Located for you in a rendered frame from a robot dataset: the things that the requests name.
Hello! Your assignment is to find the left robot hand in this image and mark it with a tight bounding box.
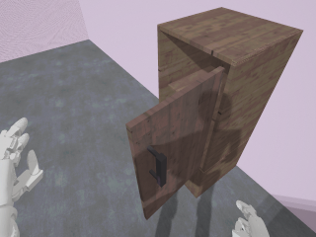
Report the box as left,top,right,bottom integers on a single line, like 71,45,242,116
0,118,43,206

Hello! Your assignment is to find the right robot hand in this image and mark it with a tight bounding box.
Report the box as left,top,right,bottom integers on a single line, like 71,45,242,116
232,200,270,237

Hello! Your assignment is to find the handle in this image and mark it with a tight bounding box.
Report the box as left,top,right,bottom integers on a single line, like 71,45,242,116
146,145,167,188

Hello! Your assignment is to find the left robot forearm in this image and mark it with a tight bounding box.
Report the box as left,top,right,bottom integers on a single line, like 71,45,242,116
0,205,20,237

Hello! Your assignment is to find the cupboard door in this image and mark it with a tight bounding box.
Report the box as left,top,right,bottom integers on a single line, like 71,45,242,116
125,66,225,220

